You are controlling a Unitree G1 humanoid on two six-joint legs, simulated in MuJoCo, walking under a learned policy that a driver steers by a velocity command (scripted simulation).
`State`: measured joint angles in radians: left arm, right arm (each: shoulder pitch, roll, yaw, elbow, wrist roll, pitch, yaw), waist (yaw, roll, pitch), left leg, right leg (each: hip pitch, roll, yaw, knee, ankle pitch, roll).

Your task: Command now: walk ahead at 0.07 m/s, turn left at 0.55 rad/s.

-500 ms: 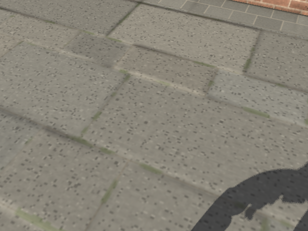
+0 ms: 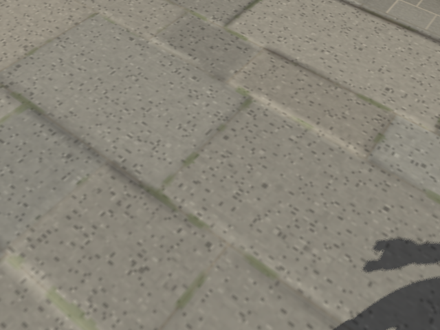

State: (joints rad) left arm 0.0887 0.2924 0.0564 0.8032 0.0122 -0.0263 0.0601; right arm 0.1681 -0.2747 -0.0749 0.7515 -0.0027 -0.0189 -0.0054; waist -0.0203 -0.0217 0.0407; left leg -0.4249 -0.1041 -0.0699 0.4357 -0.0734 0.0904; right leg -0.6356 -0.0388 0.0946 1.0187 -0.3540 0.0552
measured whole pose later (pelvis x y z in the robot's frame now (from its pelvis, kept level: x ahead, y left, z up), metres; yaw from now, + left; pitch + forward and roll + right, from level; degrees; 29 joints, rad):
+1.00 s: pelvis +0.24 +0.05 +0.01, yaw +16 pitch +3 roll +1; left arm 0.10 0.28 0.05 0.72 -0.01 -0.09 -0.04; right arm 0.42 -0.26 -0.05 0.79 0.01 -0.07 0.00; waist -0.08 -0.05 0.00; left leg 0.01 -0.04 0.01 0.22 -0.28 0.04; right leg -0.69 -0.09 0.01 0.68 0.04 0.00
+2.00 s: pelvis +0.77 +0.25 +0.01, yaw +35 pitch +2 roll +0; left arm 0.08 0.30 0.04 0.70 0.01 -0.09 -0.01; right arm 0.33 -0.28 -0.06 0.70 0.01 -0.05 0.00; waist -0.05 -0.03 0.04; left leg -0.17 -0.11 -0.10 0.34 -0.19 0.09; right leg -0.67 -0.10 0.09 0.80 -0.10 0.06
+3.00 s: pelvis +1.12 +0.64 +0.01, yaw +67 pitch +1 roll +0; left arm 0.12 0.31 0.05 0.74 0.00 -0.08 -0.01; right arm 0.32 -0.26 -0.05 0.71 0.00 -0.06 0.01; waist -0.04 -0.04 0.04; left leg -0.13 -0.10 -0.04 0.30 -0.19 0.09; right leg -0.69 -0.13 0.04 0.87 -0.09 0.05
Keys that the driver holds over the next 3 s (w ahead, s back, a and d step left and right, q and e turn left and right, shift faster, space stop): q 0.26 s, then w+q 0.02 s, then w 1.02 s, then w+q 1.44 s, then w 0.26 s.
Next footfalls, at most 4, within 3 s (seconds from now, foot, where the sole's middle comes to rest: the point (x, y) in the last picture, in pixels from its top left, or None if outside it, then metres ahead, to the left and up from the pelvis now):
0.24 right None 0.13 -0.15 -0.77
0.68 left None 0.14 0.13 -0.77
1.14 right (217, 288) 0.54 -0.01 -0.77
1.70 left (118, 227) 0.75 0.32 -0.77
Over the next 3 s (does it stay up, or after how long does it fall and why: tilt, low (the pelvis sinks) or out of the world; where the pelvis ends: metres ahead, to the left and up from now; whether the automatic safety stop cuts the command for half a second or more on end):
stays up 1.12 0.64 0.01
